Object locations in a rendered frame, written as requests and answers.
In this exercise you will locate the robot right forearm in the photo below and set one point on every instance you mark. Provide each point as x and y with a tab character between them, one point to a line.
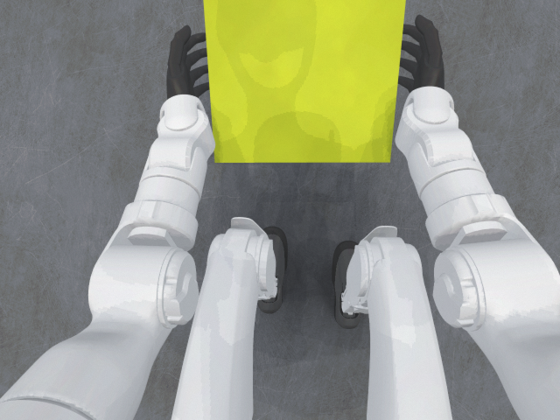
457	197

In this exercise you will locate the carton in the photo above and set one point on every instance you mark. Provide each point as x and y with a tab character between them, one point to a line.
303	81

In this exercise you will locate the right robot upper arm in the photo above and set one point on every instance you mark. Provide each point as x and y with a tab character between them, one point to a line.
506	295

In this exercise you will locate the robot right hand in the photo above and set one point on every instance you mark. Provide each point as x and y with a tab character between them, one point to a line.
428	70

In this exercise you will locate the robot left hand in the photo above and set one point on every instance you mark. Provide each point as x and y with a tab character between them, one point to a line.
180	80

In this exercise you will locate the left robot upper arm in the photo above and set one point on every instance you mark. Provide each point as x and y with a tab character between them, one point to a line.
138	294

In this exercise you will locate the robot left forearm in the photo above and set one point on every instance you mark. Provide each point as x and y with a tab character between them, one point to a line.
164	210

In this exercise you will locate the right robot foot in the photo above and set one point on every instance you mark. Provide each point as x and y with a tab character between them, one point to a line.
341	259

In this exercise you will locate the robot right shin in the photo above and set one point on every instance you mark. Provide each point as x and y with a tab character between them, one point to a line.
351	303

